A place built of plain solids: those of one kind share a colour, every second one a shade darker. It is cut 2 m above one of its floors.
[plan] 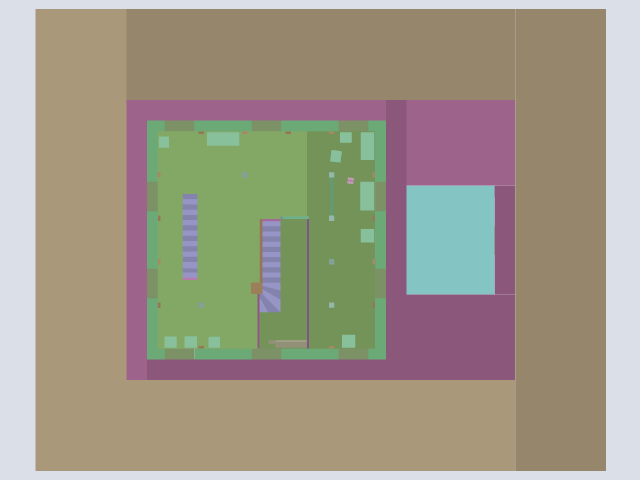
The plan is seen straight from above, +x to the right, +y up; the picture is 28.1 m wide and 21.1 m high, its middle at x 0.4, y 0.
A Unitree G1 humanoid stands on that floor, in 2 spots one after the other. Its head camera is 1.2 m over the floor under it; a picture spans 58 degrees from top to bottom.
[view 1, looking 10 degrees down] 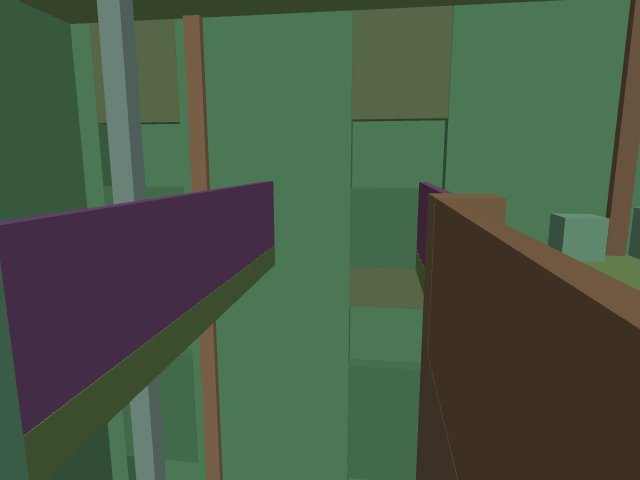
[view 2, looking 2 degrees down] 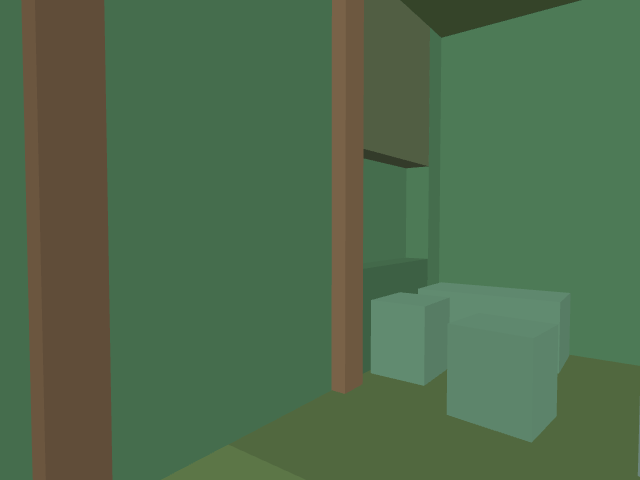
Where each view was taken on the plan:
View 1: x -1.73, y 1.43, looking -82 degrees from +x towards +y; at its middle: wall_storey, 6.36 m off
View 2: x -1.73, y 2.98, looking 37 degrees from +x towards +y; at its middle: wall_storey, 3.00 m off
